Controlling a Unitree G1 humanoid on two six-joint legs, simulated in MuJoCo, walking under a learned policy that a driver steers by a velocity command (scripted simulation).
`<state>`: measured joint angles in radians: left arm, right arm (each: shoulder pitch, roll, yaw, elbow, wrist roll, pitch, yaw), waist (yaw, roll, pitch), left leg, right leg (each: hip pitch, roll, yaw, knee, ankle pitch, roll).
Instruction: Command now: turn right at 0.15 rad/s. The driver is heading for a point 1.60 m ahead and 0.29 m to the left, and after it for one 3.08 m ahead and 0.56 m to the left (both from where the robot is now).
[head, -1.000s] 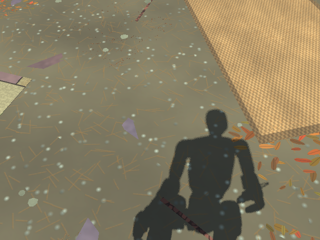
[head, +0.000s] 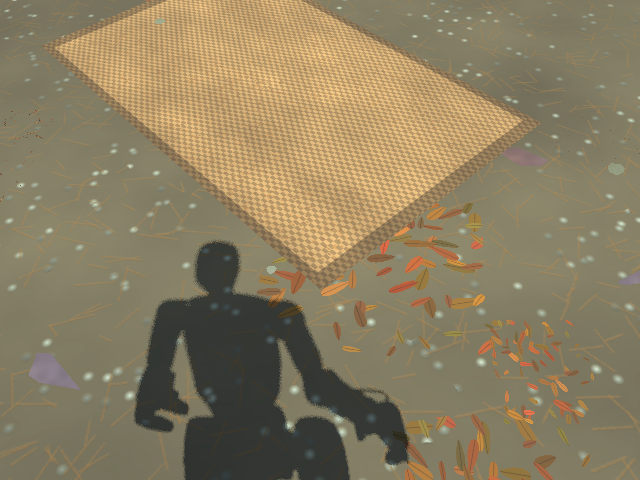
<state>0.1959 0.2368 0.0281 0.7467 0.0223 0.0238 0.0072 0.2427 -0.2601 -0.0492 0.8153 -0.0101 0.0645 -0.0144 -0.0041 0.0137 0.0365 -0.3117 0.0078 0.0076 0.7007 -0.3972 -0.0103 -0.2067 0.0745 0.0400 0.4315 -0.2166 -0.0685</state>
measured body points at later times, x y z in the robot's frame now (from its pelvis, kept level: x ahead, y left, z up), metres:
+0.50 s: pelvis +0.00 +0.03 +0.00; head +0.00 +0.03 +0.45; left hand +0.03 +0.28 -0.15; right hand +0.06 -0.22 -0.14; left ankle -0.01 +0.12 -0.74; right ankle +0.01 -0.08 -0.74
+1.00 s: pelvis +0.00 +0.03 +0.00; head +0.01 +0.04 +0.45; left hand +0.00 +0.26 -0.16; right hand +0.00 -0.20 -0.15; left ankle -0.01 +0.12 -0.74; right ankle +0.01 -0.08 -0.74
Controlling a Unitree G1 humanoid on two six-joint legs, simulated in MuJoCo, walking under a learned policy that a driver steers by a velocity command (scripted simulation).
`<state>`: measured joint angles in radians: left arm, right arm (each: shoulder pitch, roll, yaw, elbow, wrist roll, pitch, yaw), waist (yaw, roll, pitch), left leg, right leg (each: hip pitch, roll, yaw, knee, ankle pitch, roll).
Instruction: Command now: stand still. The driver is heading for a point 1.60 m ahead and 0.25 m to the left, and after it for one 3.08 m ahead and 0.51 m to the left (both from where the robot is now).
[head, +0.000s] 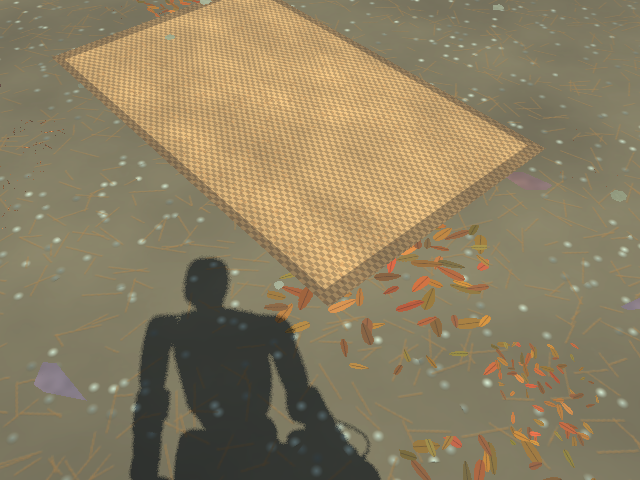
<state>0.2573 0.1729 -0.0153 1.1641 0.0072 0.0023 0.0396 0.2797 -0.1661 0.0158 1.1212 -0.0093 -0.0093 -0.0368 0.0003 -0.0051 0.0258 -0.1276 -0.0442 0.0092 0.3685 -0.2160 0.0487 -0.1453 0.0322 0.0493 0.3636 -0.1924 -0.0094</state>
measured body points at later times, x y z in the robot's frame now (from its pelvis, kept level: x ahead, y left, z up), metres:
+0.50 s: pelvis +0.04 -0.01 +0.00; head +0.04 -0.03 +0.45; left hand +0.06 +0.22 -0.15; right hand -0.04 -0.25 -0.16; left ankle -0.01 +0.09 -0.75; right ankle +0.03 -0.11 -0.72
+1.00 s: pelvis +0.27 -0.05 -0.02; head +0.31 -0.05 +0.43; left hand +0.14 +0.16 -0.15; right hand +0.45 -0.26 -0.14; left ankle +0.43 +0.03 -0.72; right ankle +0.09 -0.12 -0.75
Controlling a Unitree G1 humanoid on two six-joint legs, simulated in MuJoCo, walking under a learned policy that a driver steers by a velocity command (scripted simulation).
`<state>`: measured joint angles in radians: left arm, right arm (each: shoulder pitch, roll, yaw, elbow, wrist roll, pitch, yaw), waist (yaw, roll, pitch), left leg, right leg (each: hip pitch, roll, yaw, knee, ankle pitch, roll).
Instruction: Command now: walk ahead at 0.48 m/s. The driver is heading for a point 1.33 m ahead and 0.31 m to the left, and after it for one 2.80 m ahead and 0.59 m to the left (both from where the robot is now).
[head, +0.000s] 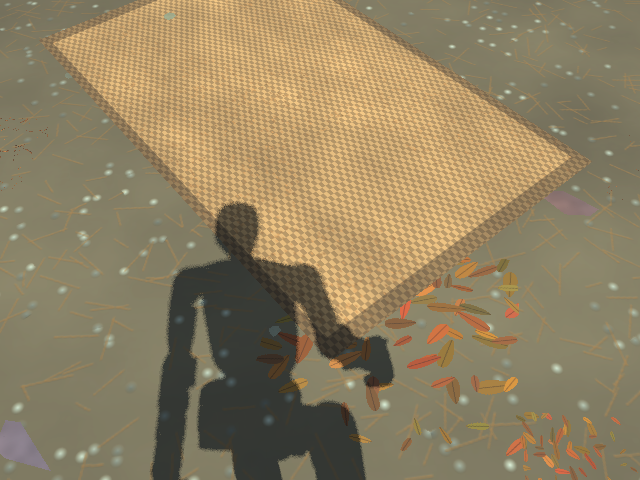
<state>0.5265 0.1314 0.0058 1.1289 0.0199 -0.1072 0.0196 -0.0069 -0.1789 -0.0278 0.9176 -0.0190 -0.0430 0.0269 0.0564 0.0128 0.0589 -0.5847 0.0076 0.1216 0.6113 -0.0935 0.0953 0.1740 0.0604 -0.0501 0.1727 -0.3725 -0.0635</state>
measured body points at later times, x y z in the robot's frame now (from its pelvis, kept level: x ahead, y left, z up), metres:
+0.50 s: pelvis +0.29 +0.01 +0.01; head +0.32 +0.01 +0.46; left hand +0.47 +0.22 -0.12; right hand +0.19 -0.21 -0.13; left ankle +0.17 +0.07 -0.73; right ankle +0.46 -0.12 -0.69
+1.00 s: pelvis +0.55 +0.00 +0.01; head +0.59 +0.01 +0.46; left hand +0.46 +0.23 -0.13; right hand +0.75 -0.19 -0.12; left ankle +0.67 +0.14 -0.69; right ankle +0.49 -0.09 -0.73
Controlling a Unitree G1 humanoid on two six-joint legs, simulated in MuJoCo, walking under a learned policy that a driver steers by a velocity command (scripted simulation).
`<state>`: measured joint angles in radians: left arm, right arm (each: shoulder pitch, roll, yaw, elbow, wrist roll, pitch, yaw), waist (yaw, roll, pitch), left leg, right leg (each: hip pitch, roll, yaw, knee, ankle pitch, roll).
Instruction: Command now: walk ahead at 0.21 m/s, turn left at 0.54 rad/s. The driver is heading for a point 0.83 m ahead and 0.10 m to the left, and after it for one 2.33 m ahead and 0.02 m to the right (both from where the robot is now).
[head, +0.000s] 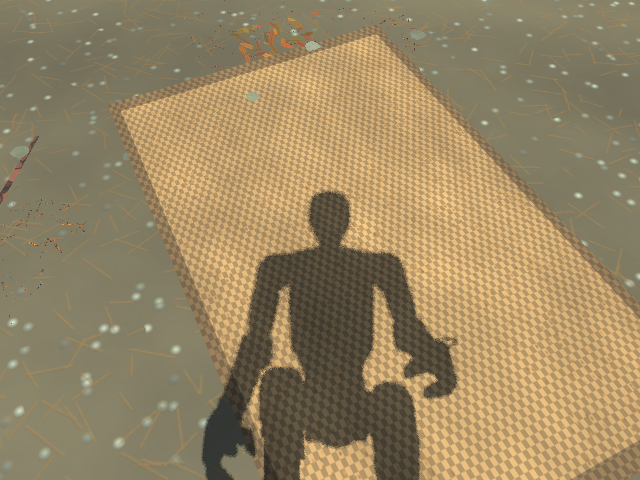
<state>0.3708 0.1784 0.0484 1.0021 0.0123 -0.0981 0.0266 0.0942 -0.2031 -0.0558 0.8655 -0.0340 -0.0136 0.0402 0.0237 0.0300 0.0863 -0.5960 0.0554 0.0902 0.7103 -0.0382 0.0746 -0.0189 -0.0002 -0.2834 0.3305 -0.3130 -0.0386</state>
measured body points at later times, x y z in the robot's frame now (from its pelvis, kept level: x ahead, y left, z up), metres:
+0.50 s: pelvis +0.10 +0.01 +0.00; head +0.12 +0.03 +0.45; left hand +0.15 +0.29 -0.13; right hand +0.24 -0.23 -0.11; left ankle +0.15 +0.07 -0.74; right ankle +0.15 -0.14 -0.69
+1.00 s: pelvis +0.24 +0.02 +0.00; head +0.27 +0.01 +0.45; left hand +0.11 +0.24 -0.13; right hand +0.47 -0.16 -0.12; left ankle +0.33 +0.18 -0.70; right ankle +0.15 -0.11 -0.74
